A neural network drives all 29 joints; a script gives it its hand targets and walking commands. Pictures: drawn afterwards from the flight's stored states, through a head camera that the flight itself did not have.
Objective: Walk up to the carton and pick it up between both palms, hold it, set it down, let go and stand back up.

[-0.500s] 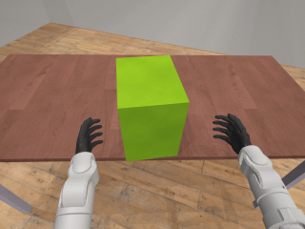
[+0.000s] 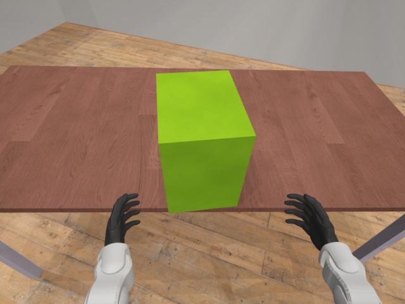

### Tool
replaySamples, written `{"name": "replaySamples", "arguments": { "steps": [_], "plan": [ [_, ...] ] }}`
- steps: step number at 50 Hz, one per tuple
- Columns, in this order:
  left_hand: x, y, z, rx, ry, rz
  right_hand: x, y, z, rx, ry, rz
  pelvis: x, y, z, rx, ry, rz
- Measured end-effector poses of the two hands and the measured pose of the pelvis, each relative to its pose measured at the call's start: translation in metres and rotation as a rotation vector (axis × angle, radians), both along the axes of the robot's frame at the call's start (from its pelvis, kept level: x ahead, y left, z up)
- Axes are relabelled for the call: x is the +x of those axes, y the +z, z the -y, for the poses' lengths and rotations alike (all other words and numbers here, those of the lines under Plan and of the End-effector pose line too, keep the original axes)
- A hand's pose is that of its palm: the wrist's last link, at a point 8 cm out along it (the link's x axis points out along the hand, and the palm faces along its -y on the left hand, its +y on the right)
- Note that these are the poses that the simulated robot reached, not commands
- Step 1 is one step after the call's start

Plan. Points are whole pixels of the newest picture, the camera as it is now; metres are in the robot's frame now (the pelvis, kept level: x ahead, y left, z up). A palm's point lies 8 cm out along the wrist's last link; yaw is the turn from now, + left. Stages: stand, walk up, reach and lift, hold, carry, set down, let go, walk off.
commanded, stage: set down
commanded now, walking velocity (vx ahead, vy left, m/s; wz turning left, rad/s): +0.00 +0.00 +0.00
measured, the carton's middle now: (198, 142) +0.47 +0.02 +0.05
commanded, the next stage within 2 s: let go in 0.88 s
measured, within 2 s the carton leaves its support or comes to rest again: neither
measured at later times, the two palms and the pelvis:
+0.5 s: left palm (98, 272) +0.20 +0.21 -0.04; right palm (313, 267) +0.20 -0.21 -0.03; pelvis +0.01 +0.01 +0.00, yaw +0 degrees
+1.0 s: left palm (82, 301) +0.16 +0.24 -0.08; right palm (305, 294) +0.17 -0.20 -0.08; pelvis +0.01 +0.02 +0.00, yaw +1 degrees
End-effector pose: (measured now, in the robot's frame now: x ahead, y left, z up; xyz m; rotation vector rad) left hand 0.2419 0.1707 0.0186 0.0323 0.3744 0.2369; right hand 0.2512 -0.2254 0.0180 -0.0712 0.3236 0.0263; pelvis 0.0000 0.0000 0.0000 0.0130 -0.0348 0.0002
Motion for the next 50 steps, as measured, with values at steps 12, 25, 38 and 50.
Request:
{"name": "replaySamples", "arguments": {
  "steps": [12,25,38,50],
  "plan": [
    [-0.018,-0.023,-0.019,0.022,-0.022,-0.102,-0.020,-0.023,-0.006,-0.018,-0.010,-0.097,0.010,0.001,-0.009,-0.009,-0.001,0.002],
    [-0.046,-0.057,-0.039,0.034,-0.043,-0.242,-0.047,-0.050,-0.011,-0.061,-0.021,-0.215,0.014,0.001,-0.015,-0.014,0.006,0.010],
    [-0.070,-0.080,-0.056,0.050,-0.062,-0.351,-0.070,-0.077,-0.017,-0.086,-0.031,-0.307,0.014,0.000,-0.019,-0.017,0.014,0.017],
    [-0.087,-0.102,-0.072,0.050,-0.077,-0.477,-0.083,-0.097,-0.022,-0.136,-0.038,-0.402,0.010,-0.001,-0.018,-0.017,0.023,0.024]
  ]
}}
